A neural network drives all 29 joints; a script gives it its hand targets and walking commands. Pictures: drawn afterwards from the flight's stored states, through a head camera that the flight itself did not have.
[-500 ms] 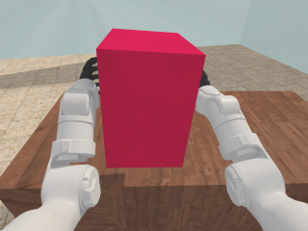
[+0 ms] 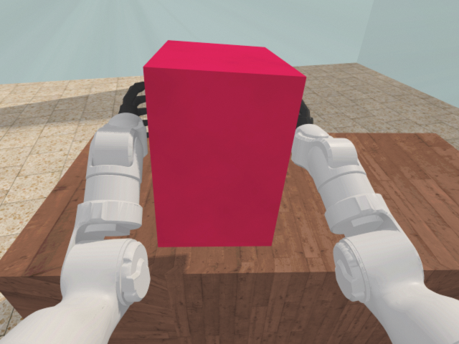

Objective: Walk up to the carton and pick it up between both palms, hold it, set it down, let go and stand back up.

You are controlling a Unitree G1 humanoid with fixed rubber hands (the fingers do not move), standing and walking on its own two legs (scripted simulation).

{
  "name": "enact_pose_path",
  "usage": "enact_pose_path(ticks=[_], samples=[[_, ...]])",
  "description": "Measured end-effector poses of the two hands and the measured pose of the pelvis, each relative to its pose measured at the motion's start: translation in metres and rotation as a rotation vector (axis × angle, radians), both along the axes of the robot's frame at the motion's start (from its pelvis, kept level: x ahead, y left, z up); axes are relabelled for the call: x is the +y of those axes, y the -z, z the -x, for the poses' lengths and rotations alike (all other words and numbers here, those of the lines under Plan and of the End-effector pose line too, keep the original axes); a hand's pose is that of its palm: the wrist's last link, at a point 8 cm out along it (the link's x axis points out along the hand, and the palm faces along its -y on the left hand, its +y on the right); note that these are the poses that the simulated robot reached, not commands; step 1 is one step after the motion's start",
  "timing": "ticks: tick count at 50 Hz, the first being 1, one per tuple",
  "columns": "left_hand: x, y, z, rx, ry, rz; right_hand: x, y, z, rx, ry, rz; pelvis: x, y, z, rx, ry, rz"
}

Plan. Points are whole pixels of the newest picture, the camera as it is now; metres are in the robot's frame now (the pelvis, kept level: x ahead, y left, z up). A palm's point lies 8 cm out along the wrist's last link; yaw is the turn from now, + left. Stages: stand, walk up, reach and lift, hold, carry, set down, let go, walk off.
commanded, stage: hold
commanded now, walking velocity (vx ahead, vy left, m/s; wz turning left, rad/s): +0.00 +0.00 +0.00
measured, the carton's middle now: (216, 137) +0.41 +0.01 +0.22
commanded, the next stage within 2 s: set down in 0.20 s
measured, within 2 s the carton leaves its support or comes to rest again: neither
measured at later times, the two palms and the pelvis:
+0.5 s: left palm (131, 123) +0.38 +0.15 +0.27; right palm (299, 133) +0.38 -0.14 +0.24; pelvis +0.00 +0.00 +0.00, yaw +0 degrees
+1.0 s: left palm (144, 151) +0.41 +0.14 +0.20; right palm (290, 165) +0.40 -0.14 +0.16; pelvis +0.02 +0.00 +0.00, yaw +2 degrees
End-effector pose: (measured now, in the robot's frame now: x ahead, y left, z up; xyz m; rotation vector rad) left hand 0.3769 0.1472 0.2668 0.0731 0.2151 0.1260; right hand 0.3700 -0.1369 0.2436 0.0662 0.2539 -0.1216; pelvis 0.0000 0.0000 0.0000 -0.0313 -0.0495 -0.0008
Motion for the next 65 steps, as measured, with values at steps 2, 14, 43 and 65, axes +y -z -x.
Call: enact_pose_path(ticks=[2, 14, 43, 65], samples=[[0.0, -0.001, 0.0, -0.006, 0.0, -0.003, 0.0, 0.0, 0.0, -0.006, -0.002, 0.005, 0.0, 0.0, 0.0, 0.006, 0.0, 0.0], [0.0, 0.0, 0.003, -0.01, -0.002, -0.002, 0.0, 0.001, 0.002, -0.009, -0.008, 0.012, 0.001, 0.0, -0.006, -0.012, -0.004, 0.003], [-0.002, 0.064, -0.034, -0.047, 0.001, -0.008, 0.002, 0.086, -0.03, -0.05, -0.002, 0.013, -0.006, -0.003, -0.014, -0.009, -0.029, -0.004], [-0.006, 0.072, -0.045, -0.038, -0.008, -0.019, -0.004, 0.089, -0.043, -0.045, -0.005, 0.014, 0.0, -0.003, -0.027, -0.008, -0.021, -0.003]])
